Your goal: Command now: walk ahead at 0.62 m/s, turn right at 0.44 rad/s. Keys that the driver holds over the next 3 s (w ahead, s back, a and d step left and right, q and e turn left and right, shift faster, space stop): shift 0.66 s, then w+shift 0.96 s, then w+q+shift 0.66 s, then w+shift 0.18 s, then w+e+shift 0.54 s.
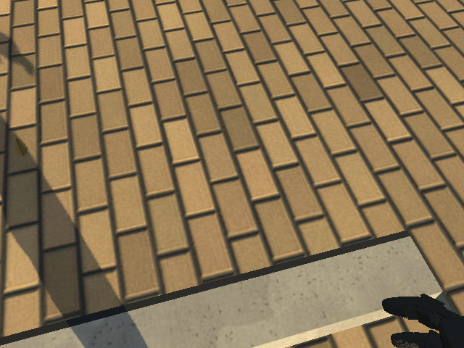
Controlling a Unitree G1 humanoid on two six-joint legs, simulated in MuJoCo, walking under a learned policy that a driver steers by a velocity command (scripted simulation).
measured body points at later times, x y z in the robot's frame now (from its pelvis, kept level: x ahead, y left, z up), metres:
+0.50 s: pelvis +0.22 +0.01 +0.02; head +0.24 +0.00 +0.47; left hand +0.36 +0.21 -0.11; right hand +0.26 -0.23 -0.12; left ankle +0.17 +0.14 -0.66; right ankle +0.29 -0.07 -0.71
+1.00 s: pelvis +0.32 -0.01 +0.03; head +0.33 -0.01 +0.48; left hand +0.52 +0.19 -0.07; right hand +0.18 -0.22 -0.11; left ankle +0.21 +0.13 -0.71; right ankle +0.38 -0.14 -0.49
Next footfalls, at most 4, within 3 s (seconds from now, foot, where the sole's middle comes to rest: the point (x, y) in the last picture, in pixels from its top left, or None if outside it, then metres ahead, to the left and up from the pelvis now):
0.32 right None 0.33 -0.08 -0.75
0.62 left None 0.25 0.13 -0.75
1.14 right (345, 285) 0.59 -0.22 -0.65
1.68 left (314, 156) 1.03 -0.14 -0.65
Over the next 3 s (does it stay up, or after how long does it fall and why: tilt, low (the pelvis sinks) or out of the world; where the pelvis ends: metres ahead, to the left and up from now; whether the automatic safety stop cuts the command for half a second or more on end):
stays up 2.05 0.06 0.08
